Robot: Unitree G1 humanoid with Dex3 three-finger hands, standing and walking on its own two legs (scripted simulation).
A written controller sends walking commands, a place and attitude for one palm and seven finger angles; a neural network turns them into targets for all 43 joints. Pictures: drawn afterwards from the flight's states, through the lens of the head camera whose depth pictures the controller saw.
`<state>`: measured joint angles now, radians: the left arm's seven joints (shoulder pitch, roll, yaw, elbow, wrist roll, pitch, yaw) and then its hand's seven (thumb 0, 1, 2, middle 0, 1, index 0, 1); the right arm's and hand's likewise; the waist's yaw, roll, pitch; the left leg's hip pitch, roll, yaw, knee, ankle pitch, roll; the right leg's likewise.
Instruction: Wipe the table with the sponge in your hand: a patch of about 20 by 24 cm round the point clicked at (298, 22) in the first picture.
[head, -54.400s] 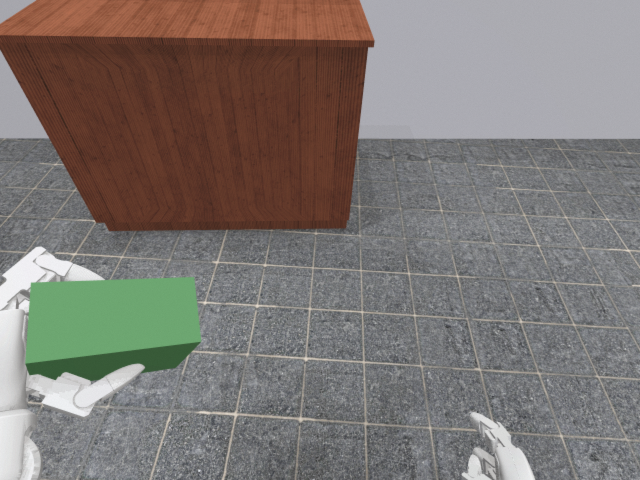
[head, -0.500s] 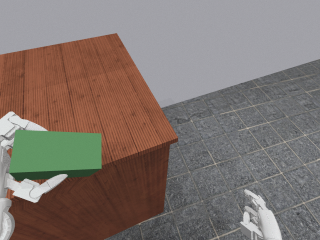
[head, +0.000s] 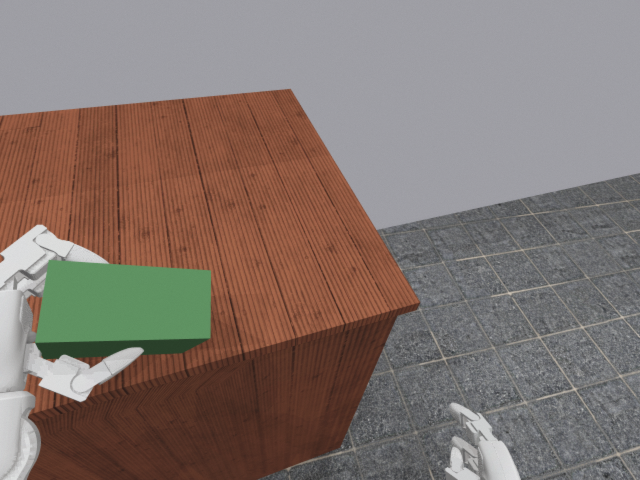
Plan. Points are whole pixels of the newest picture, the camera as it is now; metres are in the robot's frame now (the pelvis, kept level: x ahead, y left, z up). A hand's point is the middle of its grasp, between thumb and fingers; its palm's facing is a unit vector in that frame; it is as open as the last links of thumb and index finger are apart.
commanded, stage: come to a stop and stand still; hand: left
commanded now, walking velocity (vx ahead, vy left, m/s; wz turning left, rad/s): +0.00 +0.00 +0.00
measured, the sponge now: (151, 314) +0.23 +0.20 +0.13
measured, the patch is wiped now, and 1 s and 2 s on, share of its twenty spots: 0.00 0.00 0.00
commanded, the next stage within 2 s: look again from close up in 0.44 s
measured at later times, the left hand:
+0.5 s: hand (91, 292) +0.24 +0.25 +0.16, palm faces +0.41 -0.84 -0.35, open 10.5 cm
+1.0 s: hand (75, 253) +0.26 +0.27 +0.18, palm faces +0.44 -0.78 -0.44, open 10.5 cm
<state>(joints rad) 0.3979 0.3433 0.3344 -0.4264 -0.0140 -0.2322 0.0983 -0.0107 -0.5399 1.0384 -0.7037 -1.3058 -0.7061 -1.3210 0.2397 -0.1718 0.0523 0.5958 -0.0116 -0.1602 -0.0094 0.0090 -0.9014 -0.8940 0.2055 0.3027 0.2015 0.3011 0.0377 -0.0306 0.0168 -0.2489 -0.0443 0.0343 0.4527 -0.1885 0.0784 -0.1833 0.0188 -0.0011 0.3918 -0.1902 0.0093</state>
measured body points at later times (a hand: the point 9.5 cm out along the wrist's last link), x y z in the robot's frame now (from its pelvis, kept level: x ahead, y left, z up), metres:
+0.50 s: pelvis +0.02 +0.00 +0.00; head +0.03 +0.02 +0.45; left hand +0.21 +0.30 +0.18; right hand +0.21 -0.22 -0.07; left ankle +0.04 +0.06 -0.74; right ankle +0.01 -0.13 -0.74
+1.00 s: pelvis +0.01 -0.01 +0.00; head +0.02 +0.01 +0.45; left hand +0.23 +0.31 +0.20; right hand +0.20 -0.22 -0.08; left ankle +0.04 +0.06 -0.74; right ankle +0.01 -0.13 -0.74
